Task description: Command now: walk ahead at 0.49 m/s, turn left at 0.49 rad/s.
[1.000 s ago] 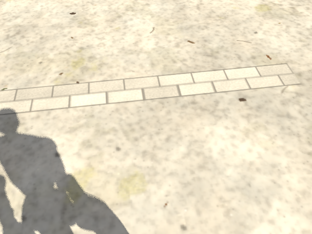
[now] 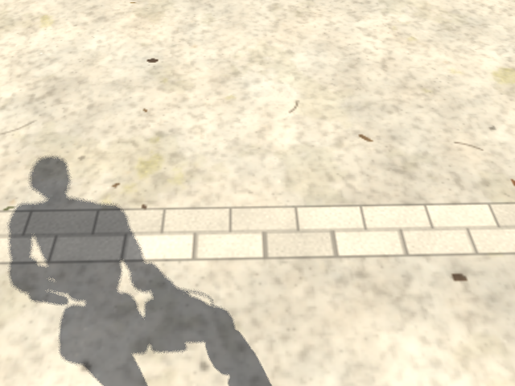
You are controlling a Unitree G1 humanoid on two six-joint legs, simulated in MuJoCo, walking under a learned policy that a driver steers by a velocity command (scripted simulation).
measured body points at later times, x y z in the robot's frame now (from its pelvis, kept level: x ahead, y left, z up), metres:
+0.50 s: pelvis +0.26 -0.04 +0.00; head +0.28 -0.05 +0.45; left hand +0.23 +0.24 -0.11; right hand +0.49 -0.26 -0.10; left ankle +0.29 +0.13 -0.65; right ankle +0.27 -0.15 -0.74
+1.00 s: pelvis +0.48 +0.12 +0.00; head +0.50 +0.15 +0.45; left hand +0.46 +0.44 -0.10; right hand +0.71 -0.05 -0.10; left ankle +0.45 +0.18 -0.74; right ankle +0.64 +0.00 -0.66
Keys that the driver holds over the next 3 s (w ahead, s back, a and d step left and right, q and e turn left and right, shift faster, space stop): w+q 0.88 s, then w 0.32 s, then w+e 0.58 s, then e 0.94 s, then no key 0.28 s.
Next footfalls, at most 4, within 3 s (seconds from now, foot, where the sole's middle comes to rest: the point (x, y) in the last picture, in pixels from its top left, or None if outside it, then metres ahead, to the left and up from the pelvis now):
0.24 right None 0.31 -0.14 -0.78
0.76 left None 0.49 0.20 -0.78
1.30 right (186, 269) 0.85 0.21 -0.78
1.80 left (90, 239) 0.97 0.51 -0.78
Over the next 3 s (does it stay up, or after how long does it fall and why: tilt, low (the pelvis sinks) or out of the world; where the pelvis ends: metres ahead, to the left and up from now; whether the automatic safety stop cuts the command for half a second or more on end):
stays up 1.02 0.40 0.00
